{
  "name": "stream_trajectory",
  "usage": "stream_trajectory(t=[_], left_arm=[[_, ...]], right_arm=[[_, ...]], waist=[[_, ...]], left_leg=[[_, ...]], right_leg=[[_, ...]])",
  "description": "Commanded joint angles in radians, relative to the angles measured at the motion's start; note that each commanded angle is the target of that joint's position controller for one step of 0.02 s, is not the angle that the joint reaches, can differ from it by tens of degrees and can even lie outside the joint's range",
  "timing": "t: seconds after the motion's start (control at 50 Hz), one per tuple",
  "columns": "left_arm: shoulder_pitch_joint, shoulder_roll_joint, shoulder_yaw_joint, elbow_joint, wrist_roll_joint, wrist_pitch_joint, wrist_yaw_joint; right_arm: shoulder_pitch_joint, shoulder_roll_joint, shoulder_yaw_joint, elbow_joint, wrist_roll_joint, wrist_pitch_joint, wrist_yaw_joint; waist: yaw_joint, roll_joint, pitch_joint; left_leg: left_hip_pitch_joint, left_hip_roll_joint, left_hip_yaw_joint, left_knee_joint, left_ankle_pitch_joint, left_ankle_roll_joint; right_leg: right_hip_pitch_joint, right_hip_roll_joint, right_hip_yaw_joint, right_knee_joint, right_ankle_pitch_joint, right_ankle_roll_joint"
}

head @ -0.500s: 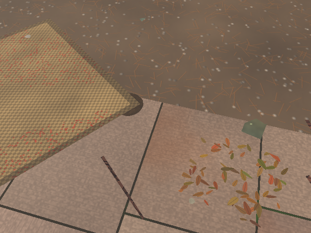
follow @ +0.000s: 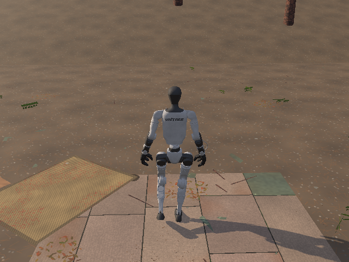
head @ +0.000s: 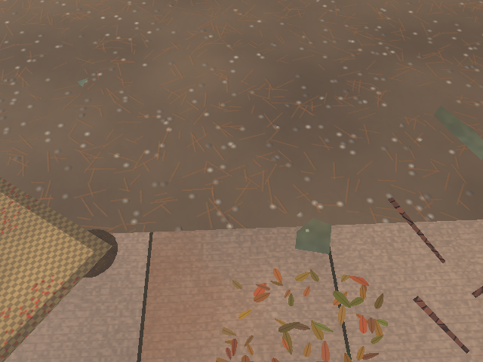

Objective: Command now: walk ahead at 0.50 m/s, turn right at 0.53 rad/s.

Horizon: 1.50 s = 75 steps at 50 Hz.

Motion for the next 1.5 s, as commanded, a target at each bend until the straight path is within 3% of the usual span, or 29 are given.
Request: stream_trajectory(t=[0.02,0.14,0.26,0.34,0.36,0.38,0.4,0.42,0.44,0.48,0.58,0.74,0.8,0.84,0.86,0.88,0.9,0.94,0.98,1.06,1.18,1.24,1.3,1.34,1.36,1.38,1.4,1.44,1.5], left_arm=[[0.051,0.104,0.021,-0.034,-0.009,-0.027,0.008],[0.147,0.146,0.034,-0.019,-0.01,-0.037,0.005],[0.225,0.164,0.04,-0.017,0.006,-0.029,0.017],[0.126,0.199,0.047,-0.054,0.012,-0.037,0.022],[0.113,0.183,0.042,-0.056,0.003,-0.045,0.012],[0.134,0.095,0.016,-0.088,-0.006,-0.055,0.006],[0.258,0.046,0.006,-0.118,-0.025,-0.049,0.004],[0.226,0.132,0.014,-0.073,0.01,-0.029,0.015],[0.156,0.136,0.017,-0.074,0.018,-0.025,0.004],[0.113,0.096,0.009,-0.08,0.028,-0.018,-0.013],[0.058,0.062,-0.007,-0.099,0.034,0.002,-0.032],[-0.231,0.021,-0.05,-0.183,0.031,-0.019,-0.045],[-0.21,0.046,-0.045,-0.182,0.028,-0.032,-0.029],[-0.008,0.084,-0.024,-0.112,0.043,-0.052,-0.009],[0.161,0.155,-0.002,-0.079,0.065,-0.062,0.006],[0.212,0.261,0.022,-0.08,0.072,-0.056,0.018],[0.193,0.219,0.02,-0.081,0.035,-0.043,0.019],[0.053,0.086,-0.014,-0.086,0.022,-0.051,0.014],[0.018,0.041,-0.026,-0.076,0.018,-0.065,0.019],[0.059,0.056,-0.014,-0.041,0.008,-0.095,0.022],[0.08,0.057,-0.012,-0.004,0.008,-0.09,0.028],[0.115,0.092,-0.002,0.017,0.004,-0.08,0.035],[0.101,0.129,0.013,0.018,-0.001,-0.057,0.049],[0.096,0.137,0.018,0.008,-0.008,-0.04,0.046],[0.181,0.037,-0.005,-0.028,0.008,-0.037,0.04],[0.223,0.048,-0.005,-0.059,-0.006,-0.018,0.04],[0.157,0.08,-0.003,-0.055,0.012,-0.011,0.039],[0.048,0.066,-0.006,-0.07,0.014,-0.012,0.04],[0.084,0.058,-0.006,-0.066,0.034,0.035,0.041]], right_arm=[[0.044,-0.102,-0.021,-0.069,-0.024,0.022,0.008],[-0.164,-0.09,-0.014,-0.153,-0.015,0.041,0.016],[-0.32,-0.103,-0.004,-0.216,-0.001,0.022,0.022],[-0.104,-0.17,-0.028,-0.164,0.004,0.002,0.007],[0.033,-0.203,-0.041,-0.132,-0.005,-0.012,-0.006],[0.195,-0.279,-0.058,-0.13,-0.028,-0.016,-0.024],[0.136,-0.351,-0.077,-0.135,-0.031,0.001,-0.024],[0.061,-0.245,-0.064,-0.15,-0.017,0.013,-0.018],[0.01,-0.163,-0.044,-0.157,-0.007,0.013,-0.013],[0.0,-0.121,-0.03,-0.131,-0.007,0.003,-0.008],[0.07,-0.13,-0.035,-0.065,0.011,-0.039,0.012],[0.176,-0.153,-0.041,0.02,0.021,-0.023,0.019],[0.189,-0.188,-0.051,0.041,0.015,-0.01,0.014],[0.183,-0.176,-0.048,0.05,0.022,-0.003,0.013],[0.166,-0.134,-0.034,0.019,0.029,-0.008,0.015],[0.249,-0.009,-0.007,-0.022,0.049,-0.006,0.014],[0.226,-0.131,-0.041,0.003,0.026,0.011,0.001],[0.146,-0.105,-0.044,0.0,0.026,0.017,0.01],[0.148,-0.091,-0.05,0.013,0.006,0.039,0.022],[0.072,-0.052,-0.051,-0.016,-0.001,0.068,0.044],[-0.123,-0.016,-0.031,-0.09,-0.004,0.065,0.064],[-0.162,-0.025,-0.027,-0.111,-0.01,0.062,0.07],[-0.062,-0.067,-0.044,-0.096,-0.022,0.056,0.06],[0.123,-0.127,-0.071,-0.044,-0.038,0.031,0.035],[0.129,-0.248,-0.098,-0.047,-0.032,0.024,0.022],[0.152,-0.322,-0.122,-0.075,0.018,0.041,0.019],[0.111,-0.281,-0.118,-0.101,0.038,0.063,0.008],[-0.013,-0.16,-0.082,-0.106,0.035,0.08,-0.005],[-0.043,-0.131,-0.073,-0.109,0.024,0.078,-0.003]], waist=[[-0.026,0.001,-0.033],[0.038,-0.058,-0.008],[0.103,-0.079,-0.022],[-0.018,-0.083,-0.09],[-0.091,-0.022,-0.167],[-0.137,0.103,-0.329],[-0.033,0.357,-0.378],[-0.018,0.146,-0.238],[-0.021,0.042,-0.125],[-0.002,0.063,-0.052],[0.014,0.096,-0.042],[-0.04,0.089,0.002],[-0.016,0.087,-0.004],[0.078,0.029,-0.103],[0.148,-0.06,-0.23],[0.115,-0.283,-0.343],[0.123,-0.169,-0.311],[0.057,-0.105,-0.092],[0.013,-0.128,-0.042],[-0.009,-0.09,-0.027],[0.002,-0.087,0.038],[0.019,-0.101,0.012],[-0.02,-0.119,-0.056],[-0.106,-0.022,-0.177],[-0.036,0.173,-0.264],[-0.051,0.233,-0.445],[-0.065,0.057,-0.4],[-0.017,-0.009,-0.152],[0.031,0.017,-0.141]], left_leg=[[-0.161,0.059,-0.04,-0.078,0.03,-0.04],[-0.239,0.051,-0.002,-0.381,0.239,-0.087],[-0.235,-0.006,-0.015,-0.595,0.302,-0.062],[0.123,-0.065,-0.023,-0.73,0.186,-0.004],[0.326,-0.017,-0.058,-0.789,0.195,0.027],[0.553,0.236,-0.31,-0.823,-0.041,0.073],[0.683,0.425,-0.783,-0.973,-0.115,0.182],[0.556,0.39,-0.744,-0.974,-0.25,0.178],[0.425,0.332,-0.576,-0.987,-0.189,0.16],[0.3,0.239,-0.342,-1.018,0.081,0.134],[0.286,0.203,-0.16,-1.066,0.36,0.161],[0.283,0.16,-0.044,-1.068,0.484,0.15],[0.334,0.193,-0.091,-0.984,0.584,0.144],[0.291,0.131,-0.049,-0.734,0.688,0.112],[0.137,0.073,-0.01,-0.48,0.468,0.088],[-0.18,-0.077,0.061,-0.164,-0.148,0.049],[-0.241,-0.056,-0.045,-0.047,-0.18,0.066],[-0.247,0.021,-0.066,-0.078,-0.031,0.069],[-0.188,0.046,-0.056,-0.118,0.024,0.049],[-0.243,0.054,-0.041,-0.129,0.129,0.025],[-0.212,0.035,0.04,-0.442,0.329,0.011],[-0.115,-0.009,0.104,-0.568,0.334,0.041],[-0.001,-0.078,0.127,-0.626,0.216,0.094],[0.248,-0.09,0.073,-0.797,0.412,0.147],[0.507,0.189,-0.213,-0.66,1.001,0.214],[0.68,0.367,-0.588,-0.737,1.136,0.424],[0.599,0.332,-0.507,-0.802,0.944,0.406],[0.328,0.226,-0.372,-0.883,0.735,0.324],[0.165,0.135,-0.293,-0.919,0.66,0.257]], right_leg=[[0.111,-0.272,0.332,-0.262,0.314,-0.169],[0.123,-0.205,0.303,-0.274,0.332,-0.115],[0.271,-0.235,0.375,-0.182,0.43,-0.089],[0.205,-0.226,0.412,0.003,0.57,-0.019],[0.135,-0.158,0.36,0.2,0.527,0.007],[0.016,-0.092,0.267,0.491,0.209,0.027],[-0.279,0.041,0.171,0.694,-0.388,0.052],[-0.359,-0.07,0.177,0.778,-0.305,0.042],[-0.34,-0.099,0.166,0.752,-0.202,0.047],[-0.292,-0.144,0.152,0.678,-0.136,0.064],[-0.321,-0.141,0.149,0.589,-0.063,0.092],[-0.218,-0.168,-0.009,0.159,0.103,0.113],[-0.141,-0.144,-0.01,0.085,0.032,0.088],[0.144,-0.118,-0.003,-0.032,0.05,0.054],[0.386,-0.293,0.175,-0.061,-0.05,0.009],[0.615,-0.584,0.581,-0.151,-0.117,-0.079],[0.517,-0.584,0.651,-0.193,-0.163,-0.101],[0.305,-0.477,0.382,-0.253,-0.068,-0.053],[0.201,-0.41,0.229,-0.297,0.055,-0.008],[0.195,-0.404,0.09,-0.339,0.208,-0.018],[0.168,-0.357,-0.128,-0.296,0.489,-0.003],[0.221,-0.37,-0.173,-0.208,0.653,0.02],[0.291,-0.379,-0.185,0.016,0.854,0.042],[0.207,-0.327,-0.2,0.417,0.59,0.095],[-0.071,-0.229,-0.19,0.716,-0.259,0.135],[-0.281,-0.077,-0.028,0.982,-0.501,0.17],[-0.329,-0.146,0.072,0.982,-0.405,0.167],[-0.327,-0.201,0.078,0.844,-0.268,0.168],[-0.193,-0.194,0.076,0.716,-0.22,0.175]])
